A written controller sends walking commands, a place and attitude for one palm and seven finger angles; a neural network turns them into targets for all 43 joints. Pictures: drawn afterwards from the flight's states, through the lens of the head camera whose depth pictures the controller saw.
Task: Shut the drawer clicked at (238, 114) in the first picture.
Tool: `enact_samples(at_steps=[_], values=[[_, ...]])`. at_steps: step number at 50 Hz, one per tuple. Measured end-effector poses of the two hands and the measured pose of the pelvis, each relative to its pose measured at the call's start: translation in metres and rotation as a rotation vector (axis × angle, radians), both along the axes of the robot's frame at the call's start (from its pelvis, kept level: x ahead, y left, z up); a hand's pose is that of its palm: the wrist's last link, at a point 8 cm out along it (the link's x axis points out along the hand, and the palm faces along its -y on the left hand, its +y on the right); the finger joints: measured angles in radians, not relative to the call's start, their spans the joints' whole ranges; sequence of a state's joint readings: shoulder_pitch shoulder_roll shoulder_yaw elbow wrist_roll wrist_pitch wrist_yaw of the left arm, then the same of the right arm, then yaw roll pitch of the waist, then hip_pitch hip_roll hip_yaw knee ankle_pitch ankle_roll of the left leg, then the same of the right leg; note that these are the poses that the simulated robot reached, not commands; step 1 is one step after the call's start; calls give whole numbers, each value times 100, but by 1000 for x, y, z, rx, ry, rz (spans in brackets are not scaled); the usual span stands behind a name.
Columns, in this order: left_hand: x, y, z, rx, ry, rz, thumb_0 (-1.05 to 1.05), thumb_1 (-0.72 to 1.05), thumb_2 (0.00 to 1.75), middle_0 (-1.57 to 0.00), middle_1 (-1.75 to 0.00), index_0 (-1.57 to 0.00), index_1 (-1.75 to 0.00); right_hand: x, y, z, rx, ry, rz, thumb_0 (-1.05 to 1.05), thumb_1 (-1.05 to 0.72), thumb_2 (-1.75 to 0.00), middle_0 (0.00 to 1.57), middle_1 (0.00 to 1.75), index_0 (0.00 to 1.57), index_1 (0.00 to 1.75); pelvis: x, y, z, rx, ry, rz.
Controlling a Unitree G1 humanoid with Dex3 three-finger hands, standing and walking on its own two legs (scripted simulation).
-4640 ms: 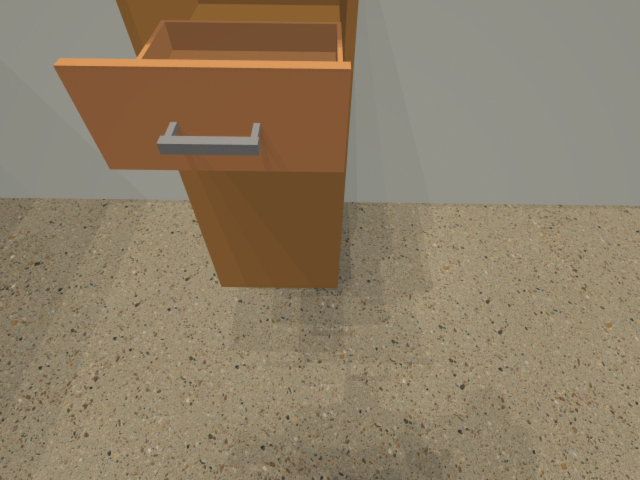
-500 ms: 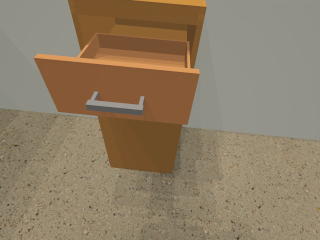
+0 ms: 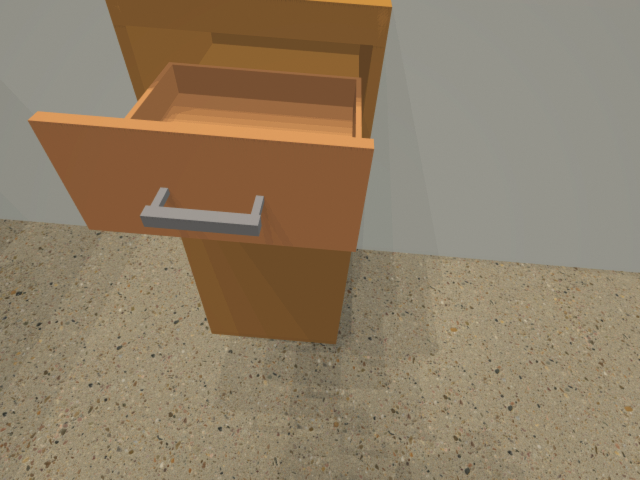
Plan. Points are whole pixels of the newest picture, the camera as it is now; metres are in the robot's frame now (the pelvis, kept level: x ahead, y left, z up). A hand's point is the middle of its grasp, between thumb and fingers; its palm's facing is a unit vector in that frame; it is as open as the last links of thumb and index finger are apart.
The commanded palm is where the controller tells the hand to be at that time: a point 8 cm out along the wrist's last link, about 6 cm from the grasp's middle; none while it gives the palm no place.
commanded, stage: shuffle to correct the standing spot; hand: left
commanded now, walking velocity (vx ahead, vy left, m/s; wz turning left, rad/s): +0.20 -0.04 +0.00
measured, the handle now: (206, 210) +0.39 +0.17 +0.14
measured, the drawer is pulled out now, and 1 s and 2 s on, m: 0.28 0.28 0.28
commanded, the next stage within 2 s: come to a stop and stand still in 0.26 s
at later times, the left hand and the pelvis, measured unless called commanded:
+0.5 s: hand out of the picture +0.05 +0.16 -0.18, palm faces +0.03 -0.99 -0.17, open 7.4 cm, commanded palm none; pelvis +0.08 -0.01 -0.01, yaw -1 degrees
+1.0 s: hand out of the picture +0.13 +0.19 -0.16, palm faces -0.03 -0.96 -0.29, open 7.4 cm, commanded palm none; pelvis +0.04 +0.00 -0.01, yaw -2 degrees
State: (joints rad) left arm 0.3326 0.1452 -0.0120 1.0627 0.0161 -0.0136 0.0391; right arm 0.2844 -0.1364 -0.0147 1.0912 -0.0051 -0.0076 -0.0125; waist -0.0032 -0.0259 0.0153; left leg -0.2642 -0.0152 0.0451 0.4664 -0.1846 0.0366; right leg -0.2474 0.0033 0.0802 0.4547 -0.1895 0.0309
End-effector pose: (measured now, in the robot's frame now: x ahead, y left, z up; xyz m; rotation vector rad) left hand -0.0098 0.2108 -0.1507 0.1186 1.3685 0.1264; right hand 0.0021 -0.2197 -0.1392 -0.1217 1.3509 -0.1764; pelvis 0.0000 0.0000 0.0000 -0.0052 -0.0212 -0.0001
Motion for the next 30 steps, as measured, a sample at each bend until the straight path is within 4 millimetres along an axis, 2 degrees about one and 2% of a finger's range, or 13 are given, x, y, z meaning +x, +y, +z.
enact_samples(at_steps=[7,15,20,24,30], values=[[15,1,0,1,-13,-4,0,91,90,-20,-30,-20,-30,2,-2,-1,4,15,-2,1,-92,-90,20,30,20,30,11,-3,0,-1,0,-6],[22,1,-4,-9,28,15,0,91,90,-20,-30,-20,-30,16,-5,-3,-3,35,-11,1,-91,-90,20,30,20,30,36,-3,-4,0,10,-16],[32,1,-5,-12,68,18,0,91,90,-20,-30,-20,-30,36,-5,-4,-6,37,-18,1,-91,-90,20,30,20,30,59,-4,-6,6,25,-22],[49,-3,-4,3,78,18,1,91,90,-20,-30,-20,-30,56,-6,-7,-5,36,-15,1,-91,-90,20,30,20,30,76,-8,-7,9,31,-22],[81,-8,1,18,46,4,1,91,90,-20,-30,-20,-30,89,-15,-2,-31,12,-20,2,-93,-90,20,30,20,30,85,-11,-1,2,34,-17]])
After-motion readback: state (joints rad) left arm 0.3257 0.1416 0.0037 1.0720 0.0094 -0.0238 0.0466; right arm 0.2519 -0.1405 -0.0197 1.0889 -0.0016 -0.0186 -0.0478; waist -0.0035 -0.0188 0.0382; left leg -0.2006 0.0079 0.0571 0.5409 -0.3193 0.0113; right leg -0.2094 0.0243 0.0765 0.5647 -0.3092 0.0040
